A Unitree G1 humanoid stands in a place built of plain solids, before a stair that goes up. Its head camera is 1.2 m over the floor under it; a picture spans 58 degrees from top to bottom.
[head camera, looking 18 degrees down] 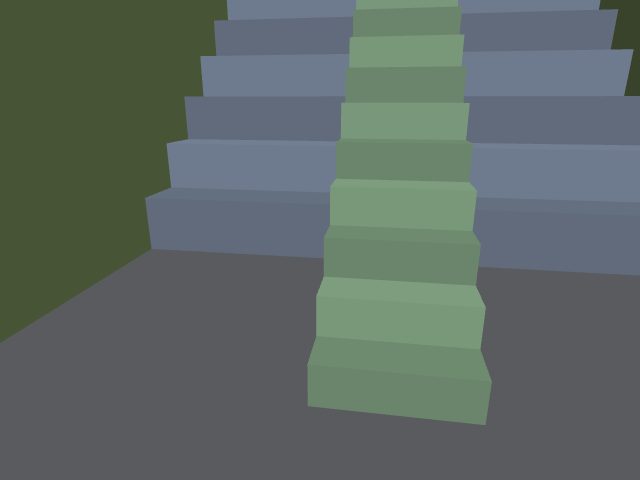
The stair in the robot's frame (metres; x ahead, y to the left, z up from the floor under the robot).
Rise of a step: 0.20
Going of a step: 0.22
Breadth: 0.70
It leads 9 degrees to the right of straight ahead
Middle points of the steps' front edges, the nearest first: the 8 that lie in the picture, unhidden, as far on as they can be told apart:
1.43 -0.30 0.20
1.64 -0.33 0.39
1.86 -0.36 0.59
2.07 -0.40 0.79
2.30 -0.43 0.98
2.52 -0.47 1.18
2.74 -0.50 1.38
2.95 -0.53 1.57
